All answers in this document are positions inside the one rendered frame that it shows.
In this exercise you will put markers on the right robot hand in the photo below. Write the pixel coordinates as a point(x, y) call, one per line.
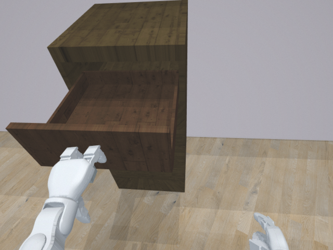
point(274, 238)

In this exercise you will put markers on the left robot hand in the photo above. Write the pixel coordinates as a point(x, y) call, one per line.
point(71, 175)

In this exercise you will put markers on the drawer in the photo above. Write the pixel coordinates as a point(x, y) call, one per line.
point(131, 114)

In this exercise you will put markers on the handle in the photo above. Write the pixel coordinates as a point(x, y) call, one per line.
point(93, 177)

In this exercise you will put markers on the left robot forearm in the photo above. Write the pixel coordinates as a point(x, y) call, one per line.
point(53, 225)

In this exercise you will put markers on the cabinet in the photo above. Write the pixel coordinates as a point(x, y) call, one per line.
point(132, 36)

